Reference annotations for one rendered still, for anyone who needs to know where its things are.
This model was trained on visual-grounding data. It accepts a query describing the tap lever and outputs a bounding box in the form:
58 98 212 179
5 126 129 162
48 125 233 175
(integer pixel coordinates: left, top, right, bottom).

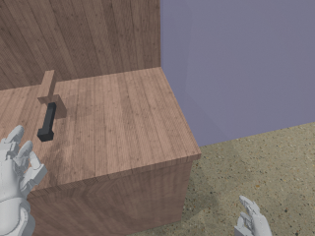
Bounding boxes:
37 102 57 142

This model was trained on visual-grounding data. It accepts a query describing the counter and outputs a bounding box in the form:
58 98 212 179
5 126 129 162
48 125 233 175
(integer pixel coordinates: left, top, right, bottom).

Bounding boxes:
0 0 202 236

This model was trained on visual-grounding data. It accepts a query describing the right robot hand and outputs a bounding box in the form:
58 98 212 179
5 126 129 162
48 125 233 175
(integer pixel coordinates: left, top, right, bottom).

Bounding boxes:
234 195 273 236

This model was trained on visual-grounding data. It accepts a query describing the robot left forearm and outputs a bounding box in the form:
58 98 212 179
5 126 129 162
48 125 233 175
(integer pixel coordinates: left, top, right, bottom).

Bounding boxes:
0 197 35 236

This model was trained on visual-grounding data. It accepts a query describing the left robot hand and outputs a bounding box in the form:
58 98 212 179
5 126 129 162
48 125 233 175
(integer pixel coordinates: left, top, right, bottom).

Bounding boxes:
0 125 47 203

